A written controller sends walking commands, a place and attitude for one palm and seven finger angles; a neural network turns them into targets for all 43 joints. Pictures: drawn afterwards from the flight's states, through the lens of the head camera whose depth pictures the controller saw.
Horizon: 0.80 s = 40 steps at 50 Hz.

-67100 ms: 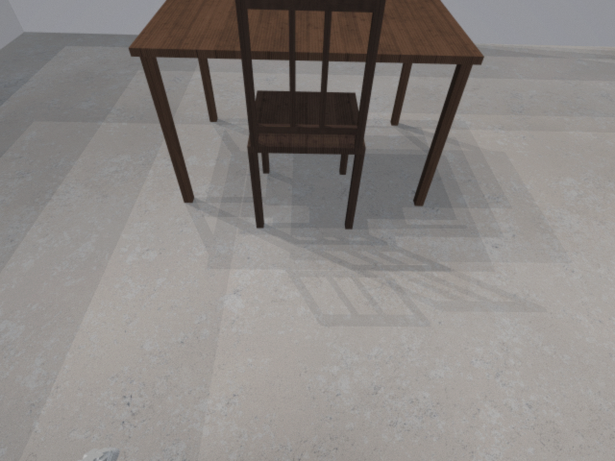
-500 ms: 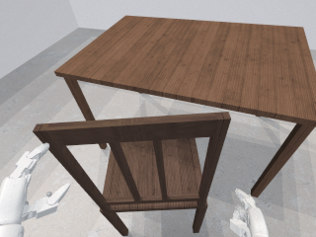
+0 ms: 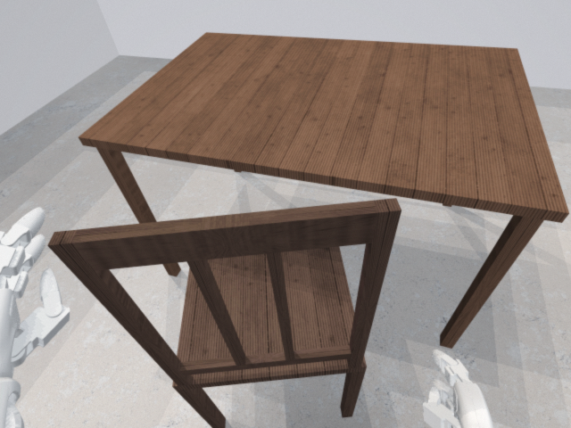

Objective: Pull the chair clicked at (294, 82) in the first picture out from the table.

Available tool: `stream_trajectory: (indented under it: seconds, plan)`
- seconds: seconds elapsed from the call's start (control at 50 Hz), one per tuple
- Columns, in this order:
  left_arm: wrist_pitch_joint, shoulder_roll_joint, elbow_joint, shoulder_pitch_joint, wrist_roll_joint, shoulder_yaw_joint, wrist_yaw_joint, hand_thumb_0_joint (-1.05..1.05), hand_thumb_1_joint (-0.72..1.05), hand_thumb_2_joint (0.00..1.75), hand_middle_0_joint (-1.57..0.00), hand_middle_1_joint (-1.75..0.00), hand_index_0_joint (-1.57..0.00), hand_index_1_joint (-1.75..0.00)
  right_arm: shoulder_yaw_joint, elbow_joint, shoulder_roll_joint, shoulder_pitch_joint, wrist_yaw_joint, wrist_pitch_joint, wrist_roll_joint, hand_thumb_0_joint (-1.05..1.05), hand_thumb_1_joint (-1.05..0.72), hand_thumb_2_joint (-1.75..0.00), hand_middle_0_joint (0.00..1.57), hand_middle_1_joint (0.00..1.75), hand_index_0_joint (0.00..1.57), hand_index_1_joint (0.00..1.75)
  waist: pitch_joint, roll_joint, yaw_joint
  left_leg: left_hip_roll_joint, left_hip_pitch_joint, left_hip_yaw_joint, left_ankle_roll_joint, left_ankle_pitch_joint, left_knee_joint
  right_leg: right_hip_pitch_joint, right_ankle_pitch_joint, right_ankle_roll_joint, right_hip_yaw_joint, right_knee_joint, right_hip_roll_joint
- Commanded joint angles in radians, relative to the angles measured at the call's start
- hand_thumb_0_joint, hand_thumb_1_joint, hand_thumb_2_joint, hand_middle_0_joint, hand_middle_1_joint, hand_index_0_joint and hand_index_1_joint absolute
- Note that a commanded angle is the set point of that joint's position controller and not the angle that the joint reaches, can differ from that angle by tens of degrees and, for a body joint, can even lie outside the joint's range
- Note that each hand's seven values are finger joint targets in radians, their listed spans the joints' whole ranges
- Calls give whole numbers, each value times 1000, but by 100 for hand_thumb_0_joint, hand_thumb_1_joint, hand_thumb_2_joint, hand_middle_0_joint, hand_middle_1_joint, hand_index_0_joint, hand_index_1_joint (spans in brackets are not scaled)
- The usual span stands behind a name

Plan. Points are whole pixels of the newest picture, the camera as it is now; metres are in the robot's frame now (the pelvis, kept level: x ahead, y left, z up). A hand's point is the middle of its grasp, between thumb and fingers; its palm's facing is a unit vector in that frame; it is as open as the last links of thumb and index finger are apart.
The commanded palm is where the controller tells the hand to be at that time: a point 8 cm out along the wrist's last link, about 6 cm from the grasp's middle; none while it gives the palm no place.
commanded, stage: draw the hand back to the body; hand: left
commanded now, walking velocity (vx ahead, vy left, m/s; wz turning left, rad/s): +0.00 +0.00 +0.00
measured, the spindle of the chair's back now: (223, 319) +0.29 +0.15 -0.06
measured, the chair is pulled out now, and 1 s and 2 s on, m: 0.25 0.25 0.25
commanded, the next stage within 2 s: step back with the hand held close in 0.02 s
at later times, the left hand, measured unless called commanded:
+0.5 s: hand (58, 309) +0.19 +0.27 +0.16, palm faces +0.31 -0.73 -0.61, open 7.4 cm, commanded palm +0.13 +0.31 +0.18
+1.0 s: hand (24, 346) +0.15 +0.27 +0.16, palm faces +0.41 -0.71 -0.58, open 7.4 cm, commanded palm +0.09 +0.31 +0.18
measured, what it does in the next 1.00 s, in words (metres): shifts its weight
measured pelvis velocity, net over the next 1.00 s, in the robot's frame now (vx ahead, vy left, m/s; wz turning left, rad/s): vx -0.05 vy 0.01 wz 0.00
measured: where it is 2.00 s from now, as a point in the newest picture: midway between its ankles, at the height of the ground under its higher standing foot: outside the picture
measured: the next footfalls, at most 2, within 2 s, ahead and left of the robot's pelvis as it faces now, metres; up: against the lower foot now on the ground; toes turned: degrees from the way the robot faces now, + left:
right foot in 1.82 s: -0.07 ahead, -0.13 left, +0.00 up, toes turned +0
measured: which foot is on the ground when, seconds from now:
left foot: down 0.00-1.00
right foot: down 0.00-1.00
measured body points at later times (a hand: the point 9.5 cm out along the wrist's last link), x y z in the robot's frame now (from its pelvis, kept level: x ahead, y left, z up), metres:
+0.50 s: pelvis -0.01 +0.01 +0.00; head +0.03 -0.02 +0.44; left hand +0.17 +0.30 +0.19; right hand +0.16 -0.23 -0.11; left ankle -0.03 +0.11 -0.74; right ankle +0.02 -0.10 -0.74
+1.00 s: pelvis -0.05 +0.01 -0.01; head -0.02 -0.01 +0.44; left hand +0.12 +0.31 +0.19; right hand +0.11 -0.23 -0.11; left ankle -0.03 +0.11 -0.74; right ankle +0.02 -0.10 -0.74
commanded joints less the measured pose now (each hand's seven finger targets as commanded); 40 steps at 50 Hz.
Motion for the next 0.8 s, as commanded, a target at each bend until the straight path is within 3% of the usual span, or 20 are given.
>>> stream_trajectory:
  seconds: [0.0, 0.08, 0.12, 0.14, 0.16, 0.2, 0.28, 0.34, 0.46, 0.58, 0.68, 0.7, 0.76, 0.78]
  plan:
    - [-70, 194, -216, -73, -5, 150, 29, 0, 90, 90, -20, -30, -20, -30, -27, -157, -82, -152, -12, -63, -3, 0, -90, -90, 20, 30, 20, 30, -92, -23, 11, 37, -92, -40, 15, 208, -76, 92, 107, -3, 65, -76, -55]
    - [-67, 181, -179, -63, -7, 141, 27, 0, 90, 90, -20, -30, -20, -30, -35, -151, -87, -158, -13, -61, -1, 0, -90, -90, 20, 30, 20, 30, -72, -50, 11, 37, -94, -41, 18, 182, -75, 71, 77, -1, 70, -84, -51]
    - [-75, 176, -214, -107, -6, 117, 27, 0, 90, 90, -20, -30, -20, -30, -31, -155, -93, -151, -14, -68, -4, 0, -90, -90, 20, 30, 20, 30, -93, -27, 7, 34, -85, -41, 20, 173, -80, 78, 66, 1, 62, -80, -57]
    - [-124, 412, -330, -276, -6, 334, 40, 0, 90, 90, -20, -30, -20, -30, -36, -195, -113, -68, -12, -52, 10, 0, -90, -90, 20, 30, 20, 30, -46, -40, -15, 70, -99, -67, 37, 96, -78, 9, 107, 3, 194, -113, -108]
    - [-129, 344, -228, -221, -2, 296, 36, 0, 90, 90, -20, -30, -20, -30, -33, -171, -88, -88, -15, -45, 0, 0, -90, -90, 20, 30, 20, 30, -22, -72, -20, 69, -108, -76, 34, 80, -71, -8, 112, -5, 190, -112, -127]
    - [-135, 276, -176, -144, 1, 252, 23, 0, 90, 90, -20, -30, -20, -30, -33, -176, -93, -92, -8, -40, -4, 0, -90, -90, 20, 30, 20, 30, -44, -23, -23, 76, -101, -78, 32, 130, -87, 8, 177, -4, 178, -81, -127]
    - [-126, 198, -132, 35, 1, 203, 9, 0, 90, 90, -20, -30, -20, -30, -54, -191, -100, -107, 1, -9, -10, 0, -90, -90, 20, 30, 20, 30, -117, 3, -20, 107, -106, -86, 34, 288, -108, 47, 277, 19, 129, -13, -110]
    - [-129, 236, -173, 74, 6, 237, 12, 0, 90, 90, -20, -30, -20, -30, -71, -205, -100, -99, 1, 22, -13, 0, -90, -90, 20, 30, 20, 30, -148, -80, -20, 120, -133, -92, 34, 351, -88, 64, 323, 19, 115, 15, -118]
    - [-151, 287, -280, 93, 0, 283, 27, 0, 90, 90, -20, -30, -20, -30, -79, -231, -95, -91, -10, 38, -11, 0, -90, -90, 20, 30, 20, 30, -203, -17, -26, 135, -137, -108, 31, 464, -48, 47, 349, 6, 118, 86, -124]
    - [-146, 272, -267, 107, -8, 278, 37, 0, 90, 90, -20, -30, -20, -30, -86, -221, -97, -82, -16, 42, -6, 0, -90, -90, 20, 30, 20, 30, -196, -27, -37, 124, -194, -114, 33, 304, -11, 21, 293, -8, 157, 80, -140]
    - [-136, 275, -240, 98, -6, 275, 52, 0, 90, 90, -20, -30, -20, -30, -89, -214, -92, -76, -20, 52, -4, 0, -90, -90, 20, 30, 20, 30, -155, -102, -47, 86, -251, -107, 35, 50, 37, -50, 140, -24, 223, -3, -179]
    - [-136, 256, -251, 89, -6, 250, 50, 0, 90, 90, -20, -30, -20, -30, -84, -221, -87, -65, -19, 52, 0, 0, -90, -90, 20, 30, 20, 30, -147, -119, -50, 80, -255, -104, 34, 16, 45, -63, 93, -27, 214, -15, -189]
    - [-142, 281, -280, 71, 1, 261, 63, 0, 90, 90, -20, -30, -20, -30, -80, -227, -91, -70, -25, 49, -2, 0, -90, -90, 20, 30, 20, 30, -114, -88, -46, 90, -299, -122, 46, -97, -5, -98, -71, -14, 205, -33, -172]
    - [-140, 296, -275, 80, 3, 279, 69, 0, 90, 90, -20, -30, -20, -30, -79, -223, -96, -80, -27, 49, -3, 0, -90, -90, 20, 30, 20, 30, -107, -46, -48, 100, -316, -131, 52, -115, -36, -96, -94, -3, 204, -26, -147]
